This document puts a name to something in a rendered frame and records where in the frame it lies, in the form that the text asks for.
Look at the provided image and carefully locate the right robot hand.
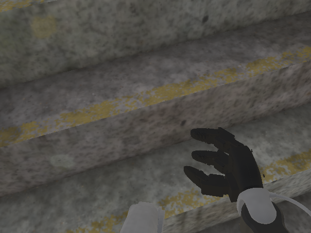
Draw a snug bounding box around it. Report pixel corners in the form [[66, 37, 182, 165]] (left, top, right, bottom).
[[184, 127, 265, 203]]

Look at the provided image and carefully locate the robot right forearm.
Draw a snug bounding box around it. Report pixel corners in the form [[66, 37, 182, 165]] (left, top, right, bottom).
[[236, 187, 290, 233]]

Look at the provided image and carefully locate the left robot thigh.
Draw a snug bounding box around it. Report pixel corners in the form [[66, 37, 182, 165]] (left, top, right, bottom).
[[120, 201, 165, 233]]

